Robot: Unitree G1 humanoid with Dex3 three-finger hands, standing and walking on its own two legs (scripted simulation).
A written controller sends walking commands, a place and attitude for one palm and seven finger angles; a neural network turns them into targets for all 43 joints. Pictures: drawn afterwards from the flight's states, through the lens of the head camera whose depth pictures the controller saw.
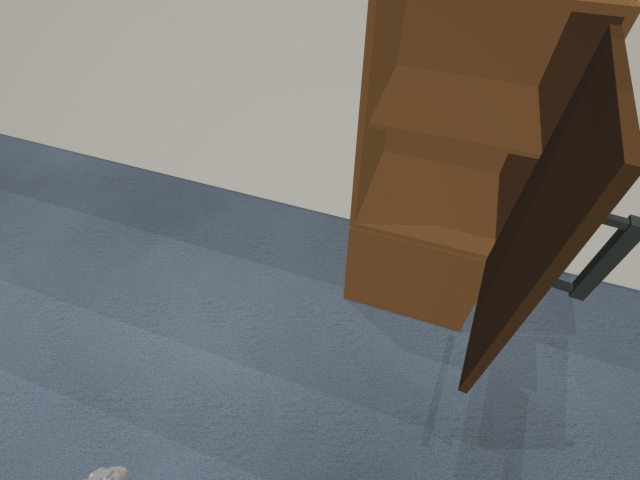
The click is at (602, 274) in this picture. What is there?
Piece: cupboard door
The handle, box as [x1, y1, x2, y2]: [552, 214, 639, 300]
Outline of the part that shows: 639,217 630,214 627,218 609,214 602,223 617,227 618,229 571,283 558,279 552,286 568,291 569,296 583,300 639,241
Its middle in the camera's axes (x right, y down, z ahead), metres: +0.35 +0.03 +0.51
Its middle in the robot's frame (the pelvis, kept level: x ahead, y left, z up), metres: +0.39 -0.33 +0.08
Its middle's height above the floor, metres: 0.85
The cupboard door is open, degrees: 85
